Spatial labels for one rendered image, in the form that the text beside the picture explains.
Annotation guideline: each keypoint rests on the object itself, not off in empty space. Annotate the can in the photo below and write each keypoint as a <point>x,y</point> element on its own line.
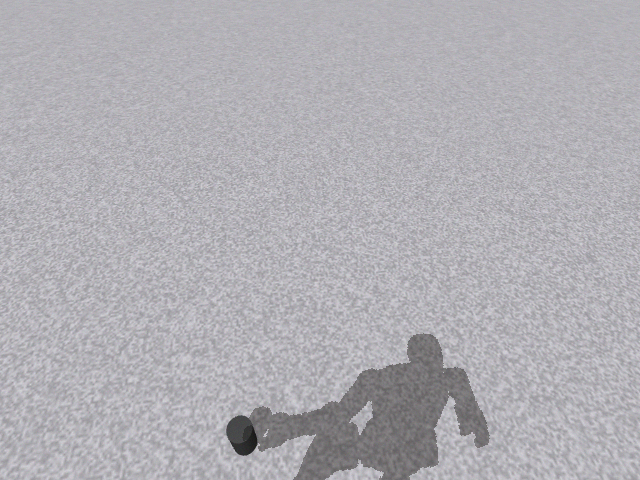
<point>241,435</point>

